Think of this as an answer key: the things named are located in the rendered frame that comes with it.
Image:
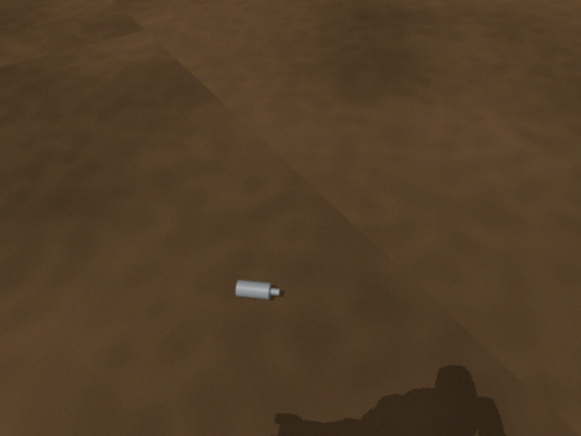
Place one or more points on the bottle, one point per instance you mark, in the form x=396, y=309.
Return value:
x=257, y=290

